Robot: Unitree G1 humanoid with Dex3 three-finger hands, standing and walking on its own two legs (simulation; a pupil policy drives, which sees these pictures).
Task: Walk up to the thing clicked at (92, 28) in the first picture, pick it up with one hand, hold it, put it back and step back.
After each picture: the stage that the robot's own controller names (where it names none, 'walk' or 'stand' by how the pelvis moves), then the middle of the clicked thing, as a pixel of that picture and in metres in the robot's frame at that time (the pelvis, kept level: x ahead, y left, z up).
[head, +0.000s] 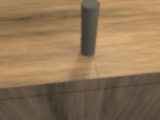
stand; (88, 30) +0.59 +0.00 +0.06
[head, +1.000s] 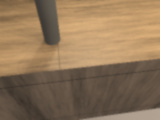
sink last; (48, 16) +0.57 +0.16 +0.10
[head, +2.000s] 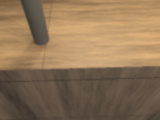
stand; (35, 17) +0.58 +0.22 +0.10
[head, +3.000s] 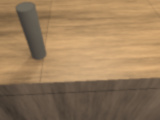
stand; (33, 34) +0.57 +0.23 +0.06
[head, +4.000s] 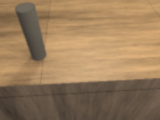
stand; (33, 34) +0.56 +0.23 +0.06
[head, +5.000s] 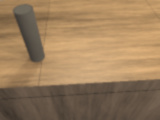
stand; (31, 36) +0.55 +0.23 +0.06
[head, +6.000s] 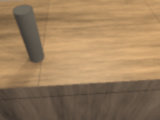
stand; (31, 37) +0.55 +0.23 +0.06
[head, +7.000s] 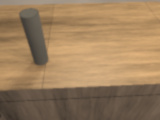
rise first; (36, 39) +0.55 +0.23 +0.06
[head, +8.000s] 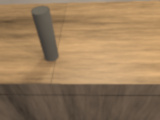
go down; (46, 36) +0.57 +0.21 +0.07
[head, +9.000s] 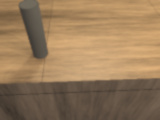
go down; (35, 32) +0.57 +0.20 +0.08
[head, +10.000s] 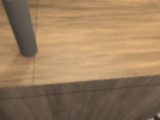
go down; (22, 27) +0.53 +0.20 +0.09
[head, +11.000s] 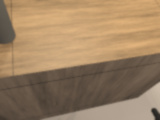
close in; out of the picture +0.54 +0.22 +0.12
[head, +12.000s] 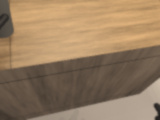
close; out of the picture +0.56 +0.21 +0.14
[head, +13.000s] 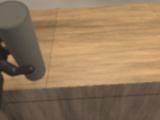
lift; (25, 50) +0.32 +0.16 +0.24
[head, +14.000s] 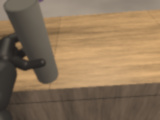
lift; (37, 46) +0.33 +0.14 +0.25
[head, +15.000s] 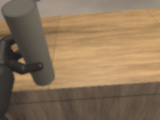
hold; (34, 50) +0.32 +0.14 +0.24
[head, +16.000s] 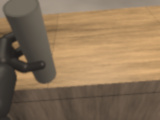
hold; (36, 48) +0.32 +0.14 +0.24
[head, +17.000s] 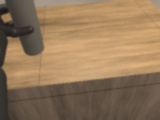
crouch; (24, 17) +0.44 +0.16 +0.26
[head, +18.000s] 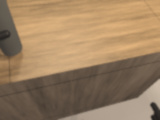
lower; (0, 21) +0.51 +0.19 +0.13
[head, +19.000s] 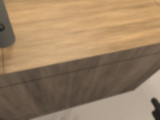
lower; out of the picture +0.53 +0.19 +0.13
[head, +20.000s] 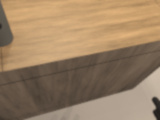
lower; out of the picture +0.53 +0.20 +0.13
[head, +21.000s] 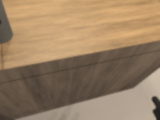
lower; out of the picture +0.53 +0.20 +0.14
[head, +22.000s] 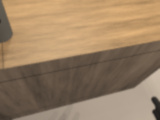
rest; out of the picture +0.53 +0.20 +0.14
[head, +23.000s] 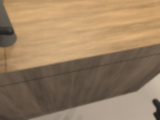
withdraw; out of the picture +0.53 +0.20 +0.13
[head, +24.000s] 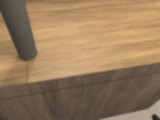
sink last; (20, 29) +0.50 +0.18 +0.11
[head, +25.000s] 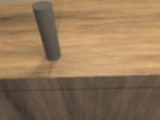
stand; (48, 34) +0.55 +0.19 +0.11
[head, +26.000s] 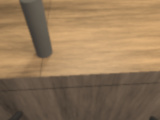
stand; (38, 29) +0.53 +0.19 +0.11
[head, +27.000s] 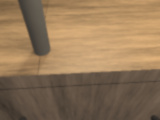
stand; (36, 25) +0.53 +0.19 +0.13
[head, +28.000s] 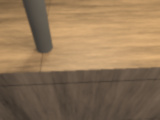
stand; (39, 23) +0.54 +0.19 +0.12
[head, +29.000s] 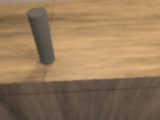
stand; (42, 39) +0.55 +0.19 +0.06
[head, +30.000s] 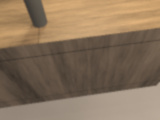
walk; out of the picture +0.66 +0.23 +0.08
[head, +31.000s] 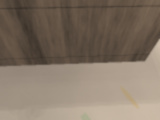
walk; out of the picture +1.02 +0.17 +0.09
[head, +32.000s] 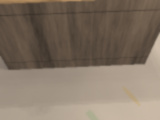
stand; out of the picture +1.16 +0.19 +0.08
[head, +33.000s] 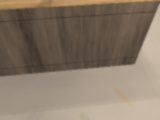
stand; out of the picture +1.14 +0.23 +0.06
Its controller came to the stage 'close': yes
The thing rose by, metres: 0.20
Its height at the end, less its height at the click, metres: +0.00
